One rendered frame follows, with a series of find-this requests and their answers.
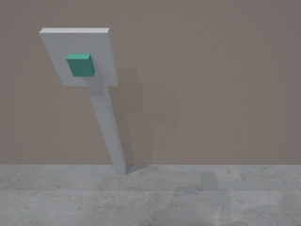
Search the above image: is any panel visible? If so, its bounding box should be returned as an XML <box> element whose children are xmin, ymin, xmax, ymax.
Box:
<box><xmin>39</xmin><ymin>27</ymin><xmax>126</xmax><ymax>175</ymax></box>

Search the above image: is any button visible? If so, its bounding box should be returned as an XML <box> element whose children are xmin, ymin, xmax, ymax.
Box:
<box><xmin>67</xmin><ymin>54</ymin><xmax>95</xmax><ymax>77</ymax></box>

